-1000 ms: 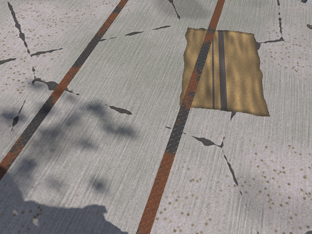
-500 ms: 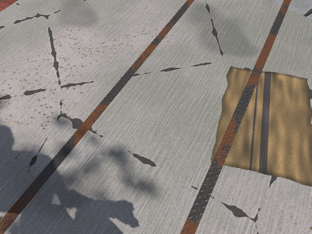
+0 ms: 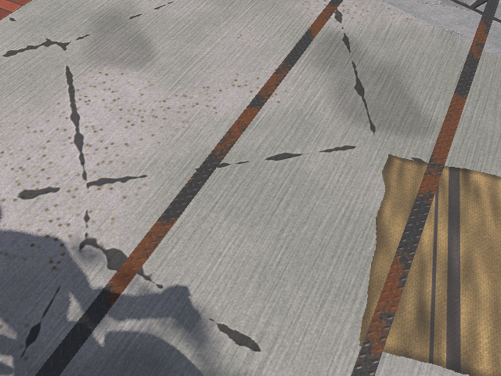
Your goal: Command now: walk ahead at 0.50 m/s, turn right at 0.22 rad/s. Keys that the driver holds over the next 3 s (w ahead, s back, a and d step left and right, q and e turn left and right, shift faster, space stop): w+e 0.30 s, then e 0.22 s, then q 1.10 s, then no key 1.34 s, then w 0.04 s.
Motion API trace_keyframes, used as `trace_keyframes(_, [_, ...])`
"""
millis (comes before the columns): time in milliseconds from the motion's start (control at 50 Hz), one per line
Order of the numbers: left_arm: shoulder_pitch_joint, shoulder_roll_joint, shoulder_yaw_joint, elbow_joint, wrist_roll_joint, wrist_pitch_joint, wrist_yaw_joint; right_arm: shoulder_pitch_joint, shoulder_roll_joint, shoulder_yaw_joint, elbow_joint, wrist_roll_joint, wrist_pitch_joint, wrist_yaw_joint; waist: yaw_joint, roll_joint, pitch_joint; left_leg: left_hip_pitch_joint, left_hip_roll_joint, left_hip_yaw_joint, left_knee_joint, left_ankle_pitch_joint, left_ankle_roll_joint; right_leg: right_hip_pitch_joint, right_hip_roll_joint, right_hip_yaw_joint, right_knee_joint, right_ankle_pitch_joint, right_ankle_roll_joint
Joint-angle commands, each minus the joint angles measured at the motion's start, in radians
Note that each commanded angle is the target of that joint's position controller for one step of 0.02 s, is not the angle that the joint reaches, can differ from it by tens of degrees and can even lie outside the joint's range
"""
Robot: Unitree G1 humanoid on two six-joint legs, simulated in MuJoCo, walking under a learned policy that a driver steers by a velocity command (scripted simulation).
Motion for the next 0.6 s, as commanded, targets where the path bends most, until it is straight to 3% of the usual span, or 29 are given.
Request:
trace_keyframes(20, [0.012,0.077,0.027,-0.064,-0.001,0.007,0.003,0.045,-0.094,-0.029,-0.022,-0.01,-0.024,0.0,-0.015,0.126,-0.057,0.215,0.273,-0.276,-0.289,0.094,0.16,-0.214,-0.099,0.06,0.013,0.113,0.013])
trace_keyframes(60, [0.006,0.057,0.028,-0.068,-0.002,0.024,0.006,0.046,-0.109,-0.036,0.0,-0.013,-0.036,-0.004,-0.003,0.11,-0.027,0.177,0.271,-0.194,-0.327,0.166,0.163,-0.233,-0.098,0.072,-0.011,0.167,0.028])
trace_keyframes(120, [-0.057,0.051,0.031,-0.091,0.004,0.028,0.008,0.069,-0.125,-0.042,0.032,-0.018,-0.037,-0.018,-0.015,0.086,0.001,0.209,0.265,-0.098,-0.341,0.255,0.151,-0.312,-0.087,0.098,-0.117,0.305,0.043])
trace_keyframes(220, [-0.201,0.018,0.018,-0.14,0.01,0.018,-0.019,0.098,-0.152,-0.044,0.065,-0.009,-0.025,-0.034,-0.07,0.073,0.041,0.262,0.248,0.037,-0.351,0.276,0.108,-0.288,-0.069,0.012,-0.379,0.498,0.028])
trace_keyframes(300, [-0.311,0.008,0.01,-0.211,0.008,0.017,-0.045,0.164,-0.175,-0.052,0.104,0.005,0.005,-0.04,-0.11,0.065,0.078,0.421,0.3,0.072,-0.294,0.352,0.1,-0.357,-0.059,-0.042,-0.479,0.414,-0.003])
trace_keyframes(320, [-0.32,0.01,0.012,-0.226,0.011,0.017,-0.052,0.151,-0.18,-0.053,0.105,0.007,0.016,-0.043,-0.1,0.069,0.087,0.438,0.302,0.09,-0.249,0.459,0.09,-0.35,-0.046,-0.066,-0.503,0.37,-0.014])
trace_keyframes(360, [-0.272,0.036,0.026,-0.24,0.02,0.016,-0.064,0.123,-0.206,-0.058,0.092,0.012,0.037,-0.058,-0.059,0.117,0.029,0.449,0.292,0.123,-0.106,0.829,0.059,-0.225,0.022,-0.139,-0.515,0.28,-0.041])
trace_keyframes(380, [-0.187,0.061,0.041,-0.225,0.02,0.016,-0.066,0.11,-0.218,-0.062,0.084,0.015,0.046,-0.067,-0.014,0.14,-0.026,0.441,0.28,0.131,0.01,0.967,0.041,-0.118,0.066,-0.163,-0.521,0.254,-0.059])
trace_keyframes(400, [-0.048,0.108,0.066,-0.194,0.018,0.014,-0.059,0.088,-0.222,-0.062,0.075,0.019,0.051,-0.073,0.061,0.129,-0.1,0.385,0.249,0.143,0.191,0.953,0.012,0.07,0.101,-0.158,-0.592,0.324,-0.089])
trace_keyframes(420, [0.071,0.178,0.095,-0.172,0.024,0.019,-0.037,0.087,-0.205,-0.054,0.06,0.017,0.042,-0.073,0.126,0.054,-0.174,0.204,0.188,0.149,0.458,0.686,-0.045,0.326,0.047,-0.046,-0.662,0.561,-0.137])
trace_keyframes(440, [0.052,0.288,0.104,-0.181,0.032,0.029,-0.013,0.211,-0.054,-0.011,0.03,-0.052,0.02,-0.053,-0.002,-0.249,-0.282,-0.193,0.024,0.111,0.827,-0.454,-0.109,0.696,-0.227,0.312,-0.523,1.141,-0.281])
trace_keyframes(460, [0.068,0.262,0.094,-0.231,0.043,0.024,-0.018,0.232,-0.121,-0.007,0.025,-0.022,-0.007,-0.031,0.044,-0.165,-0.537,-0.308,-0.044,-0.13,1.028,-0.563,-0.118,0.825,-0.369,0.655,-0.631,1.024,-0.447])
trace_keyframes(480, [0.024,0.207,0.084,-0.244,0.041,0.026,-0.022,0.101,-0.183,-0.026,0.006,0.019,-0.013,-0.027,0.087,-0.042,-0.457,-0.346,0.019,-0.179,1.014,-0.459,-0.099,0.739,-0.308,0.519,-0.675,0.966,-0.39])
trace_keyframes(500, [-0.041,0.164,0.074,-0.244,0.018,0.027,-0.019,0.042,-0.168,-0.021,-0.023,0.021,-0.01,-0.034,0.055,0.014,-0.305,-0.386,0.054,-0.153,0.93,-0.367,-0.092,0.592,-0.253,0.407,-0.699,0.872,-0.336])
trace_keyframes(520, [-0.091,0.135,0.064,-0.251,0.007,0.032,-0.014,0.03,-0.161,-0.022,-0.012,0.004,0.002,-0.047,0.019,0.065,-0.204,-0.364,0.084,-0.142,0.867,-0.322,-0.102,0.438,-0.213,0.345,-0.734,0.822,-0.3])
trace_keyframes(560, [-0.151,0.099,0.048,-0.265,0.033,0.037,-0.008,0.09,-0.168,-0.029,0.003,0.004,0.04,-0.054,-0.045,0.028,-0.161,-0.222,0.116,-0.133,0.788,-0.269,-0.109,0.227,-0.19,0.259,-0.788,0.818,-0.28])
trace_keyframes(600, [-0.163,0.089,0.04,-0.244,0.044,0.024,-0.01,0.139,-0.126,-0.021,0.028,0.002,0.058,-0.061,-0.067,-0.002,-0.165,-0.146,0.116,-0.11,0.686,-0.226,-0.124,0.141,-0.168,0.169,-0.805,0.907,-0.273])
Next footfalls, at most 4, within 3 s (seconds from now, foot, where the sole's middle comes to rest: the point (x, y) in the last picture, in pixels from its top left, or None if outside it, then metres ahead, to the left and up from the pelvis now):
0.42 right None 0.37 -0.17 -0.77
0.94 left None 0.42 0.05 -0.77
1.38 right None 0.43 -0.18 -0.77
1.80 left None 0.36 0.08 -0.77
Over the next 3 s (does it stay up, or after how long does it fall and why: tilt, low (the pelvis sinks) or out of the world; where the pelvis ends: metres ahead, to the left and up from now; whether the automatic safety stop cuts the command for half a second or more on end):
stays up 0.35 -0.04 0.00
